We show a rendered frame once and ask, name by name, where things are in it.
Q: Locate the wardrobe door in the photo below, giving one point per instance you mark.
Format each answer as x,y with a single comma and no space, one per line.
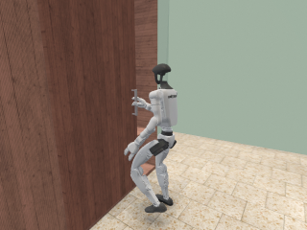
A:
31,195
89,53

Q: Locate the right robot hand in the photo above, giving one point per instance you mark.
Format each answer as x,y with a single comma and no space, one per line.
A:
140,104

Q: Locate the right robot thigh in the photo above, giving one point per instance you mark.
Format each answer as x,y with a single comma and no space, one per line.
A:
159,166

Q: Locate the left robot hand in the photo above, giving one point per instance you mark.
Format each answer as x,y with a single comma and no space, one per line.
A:
133,148

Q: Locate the robot left upper arm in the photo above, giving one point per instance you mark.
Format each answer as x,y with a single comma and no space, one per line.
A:
155,98

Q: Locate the robot right forearm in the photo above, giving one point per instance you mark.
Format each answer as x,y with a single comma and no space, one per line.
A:
148,107

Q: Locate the left robot shin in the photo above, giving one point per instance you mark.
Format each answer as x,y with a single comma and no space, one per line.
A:
143,184

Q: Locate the robot left forearm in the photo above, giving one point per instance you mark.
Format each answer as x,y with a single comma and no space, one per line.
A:
150,128

